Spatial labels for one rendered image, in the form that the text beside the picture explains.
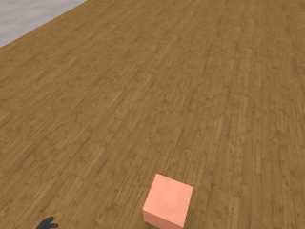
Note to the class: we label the left robot hand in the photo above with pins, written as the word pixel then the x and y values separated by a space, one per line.
pixel 45 224

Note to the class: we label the carton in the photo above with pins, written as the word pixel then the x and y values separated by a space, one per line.
pixel 167 203

